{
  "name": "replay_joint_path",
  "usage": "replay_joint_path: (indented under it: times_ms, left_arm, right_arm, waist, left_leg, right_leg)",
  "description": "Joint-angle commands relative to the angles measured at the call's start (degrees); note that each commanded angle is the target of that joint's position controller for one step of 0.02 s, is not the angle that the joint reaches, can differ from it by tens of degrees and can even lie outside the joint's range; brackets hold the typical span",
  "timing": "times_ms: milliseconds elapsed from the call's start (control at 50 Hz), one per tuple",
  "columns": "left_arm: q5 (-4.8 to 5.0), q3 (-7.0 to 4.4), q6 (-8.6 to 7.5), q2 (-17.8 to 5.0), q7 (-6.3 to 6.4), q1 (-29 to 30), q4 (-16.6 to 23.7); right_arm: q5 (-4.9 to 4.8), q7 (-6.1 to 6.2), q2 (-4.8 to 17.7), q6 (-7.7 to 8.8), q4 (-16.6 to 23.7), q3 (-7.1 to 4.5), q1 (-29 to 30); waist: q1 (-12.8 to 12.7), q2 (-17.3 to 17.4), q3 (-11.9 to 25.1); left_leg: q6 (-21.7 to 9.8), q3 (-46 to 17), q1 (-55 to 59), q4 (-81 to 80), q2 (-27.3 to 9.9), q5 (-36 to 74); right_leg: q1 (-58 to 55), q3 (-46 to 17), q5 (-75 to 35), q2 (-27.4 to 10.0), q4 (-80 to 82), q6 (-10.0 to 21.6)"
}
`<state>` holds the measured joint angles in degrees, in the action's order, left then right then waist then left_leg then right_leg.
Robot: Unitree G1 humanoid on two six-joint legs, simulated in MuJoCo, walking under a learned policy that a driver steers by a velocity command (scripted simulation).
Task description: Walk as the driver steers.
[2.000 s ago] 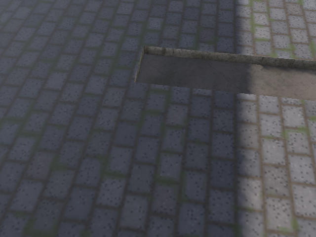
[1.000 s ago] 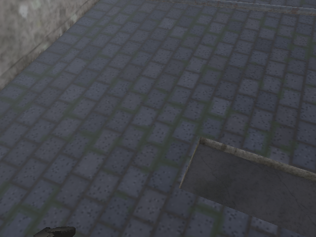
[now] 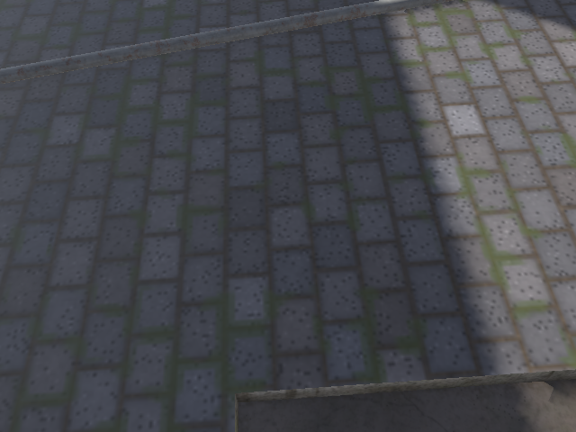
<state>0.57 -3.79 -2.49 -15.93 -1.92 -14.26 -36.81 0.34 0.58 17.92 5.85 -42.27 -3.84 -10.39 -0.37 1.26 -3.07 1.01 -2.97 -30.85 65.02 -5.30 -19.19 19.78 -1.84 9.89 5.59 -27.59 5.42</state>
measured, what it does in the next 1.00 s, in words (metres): goes down: left foot, then right foot 0.06 m lower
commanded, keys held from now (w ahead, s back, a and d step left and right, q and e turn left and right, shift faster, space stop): w+e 0.18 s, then w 0.30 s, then w+q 0.52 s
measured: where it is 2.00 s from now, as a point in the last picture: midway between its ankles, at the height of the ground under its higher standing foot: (262, 195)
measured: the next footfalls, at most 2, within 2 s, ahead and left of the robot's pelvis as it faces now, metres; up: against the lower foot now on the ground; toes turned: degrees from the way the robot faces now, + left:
left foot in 0.32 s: +0.39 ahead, +0.16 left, +0.00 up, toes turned -13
right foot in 0.76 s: +0.42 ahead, -0.15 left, -0.07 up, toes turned -7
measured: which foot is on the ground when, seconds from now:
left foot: up 0.00-0.30, down 0.32-0.74, up 0.76-1.00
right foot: down 0.00-0.40, up 0.42-0.74, down 0.76-1.00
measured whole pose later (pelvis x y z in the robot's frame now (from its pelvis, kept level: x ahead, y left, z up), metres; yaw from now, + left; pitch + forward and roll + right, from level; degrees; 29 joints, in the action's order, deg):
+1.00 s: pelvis +0.49 -0.01 -0.07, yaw +2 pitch +2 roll -1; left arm -0.9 -2.0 -1.9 -10.0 1.7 -22.6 -59.5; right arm -1.5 1.4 11.2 -1.3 -38.2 -2.7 -12.6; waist 0.6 1.7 0.2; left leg 0.8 0.7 -57.6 95.5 -4.1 -22.5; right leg 2.9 8.6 21.9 -3.4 -23.3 -2.8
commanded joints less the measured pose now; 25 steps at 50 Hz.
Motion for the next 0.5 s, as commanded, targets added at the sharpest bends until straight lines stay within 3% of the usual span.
replay_joint_path:
  times_ms: [20,100,140,180,220,260,320,340,360,380,400,420,440,460,480,500]
  left_arm:
    - [0.08,-2.31,-1.62,-8.2,0.85,1.9,3.9]
    - [0.98,-2.84,-1.06,-9.9,2.14,-1.1,1.7]
    - [0.58,-2.92,-0.90,-10.0,2.48,-2.5,0.9]
    - [0.97,-2.91,-0.98,-9.4,2.93,-5.2,-0.5]
    - [1.44,-2.64,-1.00,-8.4,3.39,-6.2,-1.7]
    - [1.17,-2.72,-0.56,-8.6,3.75,-6.6,-2.3]
    - [0.89,-3.02,0.02,-9.0,3.65,-7.1,-2.8]
    - [0.98,-2.91,0.17,-8.5,3.39,-8.0,-2.9]
    - [2.01,-2.24,0.42,-6.2,2.49,-14.3,-4.7]
    - [1.74,-1.65,0.54,-6.2,1.86,-14.4,-5.2]
    - [2.00,-1.70,0.62,-7.8,2.05,-9.9,-4.3]
    - [0.89,-0.54,0.27,-4.7,2.27,-3.8,-2.3]
    - [0.62,0.04,-0.17,-4.1,2.37,0.1,0.1]
    - [0.54,0.08,-0.68,-4.4,2.36,4.3,1.2]
    - [0.49,0.09,-1.24,-4.2,2.14,6.9,1.8]
    - [0.05,0.00,-1.78,-4.0,1.94,7.0,1.5]
  right_arm:
    - [0.61,0.41,5.5,-0.47,3.1,-1.52,-1.8]
    - [0.54,-0.42,3.1,-0.50,4.8,-0.32,5.8]
    - [0.39,-1.36,3.3,0.30,5.0,-0.20,8.0]
    - [0.03,-2.24,4.9,1.27,6.0,-0.62,11.1]
    - [-0.10,-3.03,4.7,1.88,6.9,-0.24,13.9]
    - [0.10,-3.70,3.5,2.07,7.2,0.21,15.6]
    - [-0.37,-3.96,4.2,2.06,6.8,-0.04,14.5]
    - [0.10,-3.68,4.8,2.35,6.3,-0.43,12.4]
    - [1.48,-3.60,7.8,3.34,5.7,-2.02,11.5]
    - [0.92,-3.52,9.2,3.83,4.7,-3.57,5.8]
    - [0.98,-3.47,8.1,3.47,1.7,-3.80,-6.0]
    - [0.55,-3.51,5.8,2.69,-1.7,-2.99,-14.4]
    - [-0.42,-3.42,5.2,2.02,-2.6,-2.61,-13.5]
    - [-0.46,-2.92,4.5,1.45,-1.8,-2.45,-9.6]
    - [0.34,-2.45,3.8,0.97,-1.4,-2.18,-6.3]
    - [0.96,-2.20,3.0,0.84,-1.0,-1.86,-4.7]
  waist:
    - [1.7,-3.5,7.1]
    - [-1.0,-4.8,5.0]
    - [-2.0,-5.4,5.6]
    - [-3.4,-5.3,5.0]
    - [-4.3,-5.1,2.5]
    - [-5.3,-5.4,1.9]
    - [-5.2,-6.9,1.5]
    - [-4.6,-6.4,2.2]
    - [-5.7,0.5,8.2]
    - [-1.6,5.9,14.9]
    - [5.8,6.2,21.6]
    - [9.6,8.8,22.8]
    - [8.9,7.8,17.8]
    - [8.4,5.8,11.0]
    - [6.8,5.0,6.0]
    - [5.6,5.1,4.9]
  left_leg:
    - [1.2,-1.5,-5.0,-6.5,-1.6,4.2]
    - [2.4,-1.6,-4.6,-22.5,0.9,17.9]
    - [1.9,-2.4,-2.2,-25.3,1.7,24.6]
    - [0.8,-5.1,-5.1,-27.9,1.5,27.0]
    - [-0.1,-6.1,-8.8,-34.0,0.5,26.9]
    - [-0.3,-4.9,-4.5,-37.3,1.2,27.9]
    - [-1.4,-3.2,1.2,-37.2,2.5,23.2]
    - [-2.6,-1.8,4.7,-38.7,3.5,20.5]
    - [-6.2,-1.1,17.5,-40.2,5.0,23.1]
    - [-11.3,-8.5,32.8,-39.8,-0.2,24.2]
    - [-14.2,-16.0,45.7,-40.7,-5.3,16.7]
    - [-14.7,-22.8,52.3,-42.1,-10.1,13.1]
    - [-14.4,-25.2,49.2,-43.2,-12.7,7.5]
    - [-13.7,-22.9,42.7,-45.2,-11.6,7.8]
    - [-12.8,-19.7,35.9,-47.1,-9.2,11.0]
    - [-12.9,-18.4,31.4,-48.6,-7.7,13.4]
  right_leg:
    - [-7.7,-18.3,-13.8,-14.7,13.5,11.7]
    - [-6.4,-14.8,-12.0,-11.7,13.3,9.5]
    - [-6.7,-15.7,-10.9,-12.1,11.5,8.8]
    - [-11.0,-19.2,-7.4,-13.2,9.0,8.7]
    - [-15.2,-20.3,-3.0,-14.1,6.2,8.3]
    - [-13.9,-20.1,-2.5,-13.6,3.6,7.1]
    - [-13.3,-22.4,-4.4,-13.5,-0.5,5.7]
    - [-13.7,-22.2,-8.7,-12.2,-3.2,4.9]
    - [-11.8,-19.1,-18.5,-7.3,-7.9,1.9]
    - [-3.1,-14.8,-22.0,-5.8,-15.4,-2.1]
    - [4.8,-11.6,-17.2,-4.7,-29.3,-4.5]
    - [12.7,-11.3,13.0,-2.1,-40.0,-4.5]
    - [18.0,-10.4,21.1,-4.1,-42.5,-3.8]
    - [20.5,-8.5,18.4,-6.5,-39.4,-3.6]
    - [19.8,-6.0,15.5,-7.8,-35.0,-3.6]
    - [17.1,-4.3,13.1,-8.6,-32.2,-3.9]
Keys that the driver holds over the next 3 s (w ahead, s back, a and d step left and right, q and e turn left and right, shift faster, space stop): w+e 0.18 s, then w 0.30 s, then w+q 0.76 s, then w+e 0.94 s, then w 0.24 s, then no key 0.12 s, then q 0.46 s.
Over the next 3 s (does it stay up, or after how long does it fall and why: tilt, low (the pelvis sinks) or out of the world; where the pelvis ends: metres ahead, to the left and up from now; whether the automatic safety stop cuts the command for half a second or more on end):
stays up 1.43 0.05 0.00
